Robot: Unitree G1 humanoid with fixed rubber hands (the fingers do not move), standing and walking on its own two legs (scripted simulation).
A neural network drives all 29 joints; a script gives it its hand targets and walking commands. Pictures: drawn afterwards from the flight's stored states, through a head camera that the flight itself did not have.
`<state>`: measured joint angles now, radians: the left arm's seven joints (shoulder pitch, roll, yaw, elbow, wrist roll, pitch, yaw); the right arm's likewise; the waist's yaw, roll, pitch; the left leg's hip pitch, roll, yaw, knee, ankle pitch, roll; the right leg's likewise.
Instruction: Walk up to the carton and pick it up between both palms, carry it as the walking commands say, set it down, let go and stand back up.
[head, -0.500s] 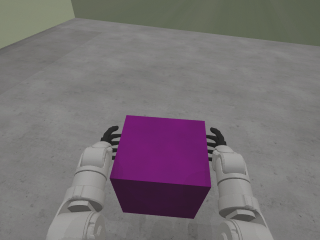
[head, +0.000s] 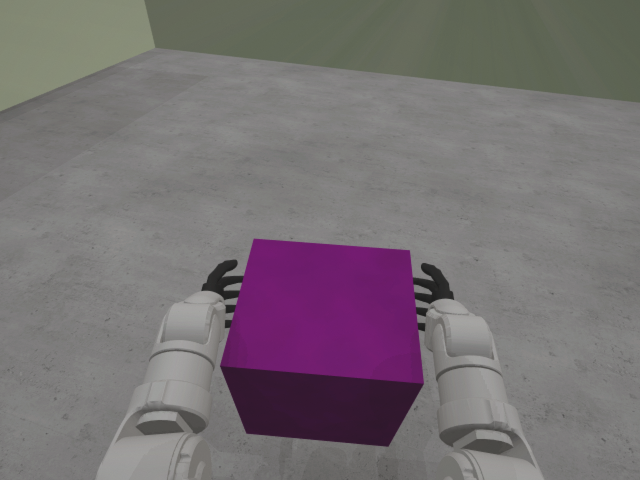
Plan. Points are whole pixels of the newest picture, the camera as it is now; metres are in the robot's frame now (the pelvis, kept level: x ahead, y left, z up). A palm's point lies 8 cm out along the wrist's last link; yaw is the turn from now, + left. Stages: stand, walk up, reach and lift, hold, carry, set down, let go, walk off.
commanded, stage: hold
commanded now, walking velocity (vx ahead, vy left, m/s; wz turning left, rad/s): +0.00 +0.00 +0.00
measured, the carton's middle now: (323, 346) +0.31 -0.01 -0.01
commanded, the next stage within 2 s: carry in 0.46 s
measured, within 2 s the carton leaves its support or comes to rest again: neither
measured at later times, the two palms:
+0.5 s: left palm (213, 311) +0.32 +0.14 +0.06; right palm (441, 316) +0.31 -0.17 +0.06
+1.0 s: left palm (308, 232) +0.41 +0.02 +0.13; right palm (524, 258) +0.38 -0.29 +0.11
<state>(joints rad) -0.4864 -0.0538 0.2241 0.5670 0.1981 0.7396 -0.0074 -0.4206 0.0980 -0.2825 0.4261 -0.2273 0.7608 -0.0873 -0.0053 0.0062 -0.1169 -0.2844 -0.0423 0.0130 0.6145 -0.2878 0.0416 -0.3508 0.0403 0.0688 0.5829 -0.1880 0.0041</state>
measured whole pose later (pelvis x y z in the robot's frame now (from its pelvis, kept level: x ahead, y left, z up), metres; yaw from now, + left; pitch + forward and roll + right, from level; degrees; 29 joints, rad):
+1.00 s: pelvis +0.11 -0.10 +0.01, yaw -4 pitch +4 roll +1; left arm -0.40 -0.06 0.12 0.11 0.12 1.27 0.03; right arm -0.33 0.07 -0.19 -0.02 -0.10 1.28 -0.14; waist 0.00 0.03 -0.30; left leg -0.40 0.02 0.03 0.71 -0.51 -0.05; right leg -0.30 0.07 0.02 0.57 -0.35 -0.09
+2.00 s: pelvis +0.58 -0.39 +0.00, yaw -8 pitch +5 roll +4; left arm -0.30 -0.09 0.13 -0.18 0.10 1.29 0.05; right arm -0.26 0.09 -0.15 -0.26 -0.10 1.29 -0.14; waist -0.02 0.00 -0.14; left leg -0.57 -0.02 0.11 0.99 -0.49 -0.05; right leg -0.14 0.03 -0.10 0.55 -0.48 -0.11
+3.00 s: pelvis +1.14 -0.68 +0.01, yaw -21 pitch +5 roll +2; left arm -0.22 -0.13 0.16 -0.37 0.09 1.25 0.05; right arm -0.19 0.13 -0.12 -0.39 -0.10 1.21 -0.13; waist -0.02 0.01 0.01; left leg -0.50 -0.04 0.15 1.08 -0.49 0.01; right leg -0.33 0.00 -0.02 0.60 -0.35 -0.04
